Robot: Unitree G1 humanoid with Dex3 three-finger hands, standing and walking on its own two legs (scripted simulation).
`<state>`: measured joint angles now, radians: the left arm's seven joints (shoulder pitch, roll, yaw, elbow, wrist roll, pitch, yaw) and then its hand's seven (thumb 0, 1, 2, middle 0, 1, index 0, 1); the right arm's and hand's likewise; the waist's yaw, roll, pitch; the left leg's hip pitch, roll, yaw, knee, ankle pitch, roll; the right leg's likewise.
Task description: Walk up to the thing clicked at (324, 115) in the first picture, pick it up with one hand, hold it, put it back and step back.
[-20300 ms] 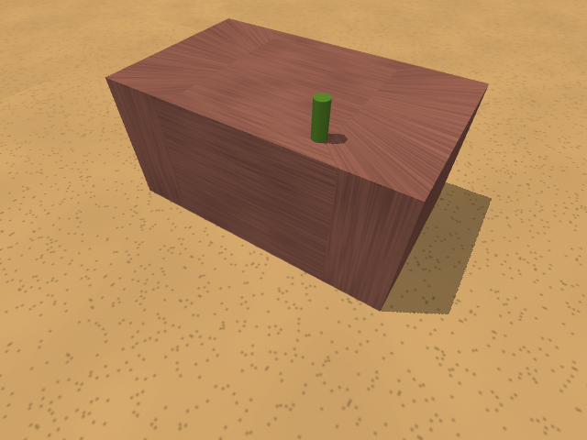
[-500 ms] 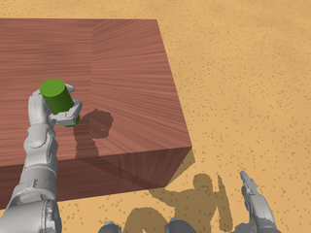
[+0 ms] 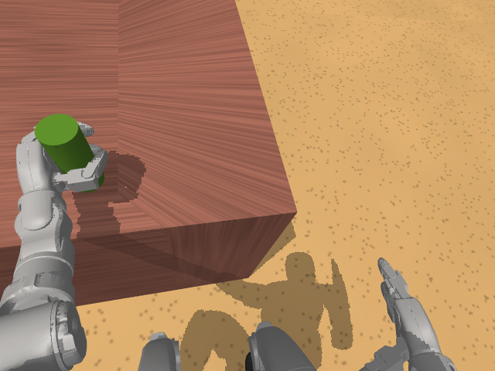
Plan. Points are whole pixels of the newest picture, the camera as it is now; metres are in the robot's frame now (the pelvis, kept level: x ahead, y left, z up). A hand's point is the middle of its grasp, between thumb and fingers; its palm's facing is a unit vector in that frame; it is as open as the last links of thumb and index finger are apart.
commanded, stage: lower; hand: left
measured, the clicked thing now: (74, 157) +0.47 +0.21 +0.02
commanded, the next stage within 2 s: loosen in 0.62 s
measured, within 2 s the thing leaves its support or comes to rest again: rests again in 0.40 s
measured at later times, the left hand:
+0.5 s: hand (88, 171) +0.47 +0.20 -0.02, palm faces +0.15 -0.99 -0.01, open 7.1 cm
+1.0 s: hand (88, 170) +0.47 +0.20 -0.02, palm faces +0.17 -0.99 +0.01, open 7.7 cm
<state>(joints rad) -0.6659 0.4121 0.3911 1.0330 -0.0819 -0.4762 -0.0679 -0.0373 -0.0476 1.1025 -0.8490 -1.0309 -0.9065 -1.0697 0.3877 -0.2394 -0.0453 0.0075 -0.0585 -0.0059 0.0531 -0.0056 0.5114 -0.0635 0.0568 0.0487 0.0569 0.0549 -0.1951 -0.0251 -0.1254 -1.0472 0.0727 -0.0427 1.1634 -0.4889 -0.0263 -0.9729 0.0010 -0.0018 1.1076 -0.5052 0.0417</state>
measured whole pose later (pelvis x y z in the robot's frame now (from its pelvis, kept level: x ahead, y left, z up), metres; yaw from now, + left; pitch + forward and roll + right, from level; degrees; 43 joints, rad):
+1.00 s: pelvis -0.01 +0.00 -0.03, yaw +0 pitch +25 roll -4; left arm -0.71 0.46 0.43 1.08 -0.07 -0.52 -0.07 -0.03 -0.08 0.81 -0.91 -0.92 -0.95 -0.92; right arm 0.42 -0.26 -0.04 -0.12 -0.06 0.00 0.06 -0.01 0.51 -0.05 0.06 0.05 0.06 0.06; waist -0.24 -0.02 -0.15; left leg -1.23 0.07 -0.06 1.31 -0.52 -0.02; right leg -1.15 0.00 -0.01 1.25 -0.54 0.05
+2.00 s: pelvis +0.01 +0.01 +0.03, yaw -1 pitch +17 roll -2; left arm -0.72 0.72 0.49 1.11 0.06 -0.11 -0.06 -0.02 -0.53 0.05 -0.06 -0.05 -0.07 -0.05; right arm 0.40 -0.27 -0.04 0.06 0.02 0.15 0.02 -0.01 0.53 -0.06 0.06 0.05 0.06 0.06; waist -0.14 -0.01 -0.12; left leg -0.85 0.07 0.00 0.99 -0.43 -0.01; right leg -0.79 0.00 0.03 0.93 -0.44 0.05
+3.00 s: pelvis +0.00 -0.02 +0.04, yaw +2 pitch +7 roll +1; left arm 0.52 0.32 0.27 -0.15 -0.07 0.05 0.05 -0.01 -0.43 0.03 -0.05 -0.04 -0.06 -0.04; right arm 0.51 -0.23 -0.13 0.10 0.04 0.06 -0.08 -0.01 0.48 -0.06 0.06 0.05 0.06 0.06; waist 0.04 0.02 -0.14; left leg -0.65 0.04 -0.03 0.94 -0.42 -0.05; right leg -0.61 -0.03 0.00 0.97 -0.49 0.02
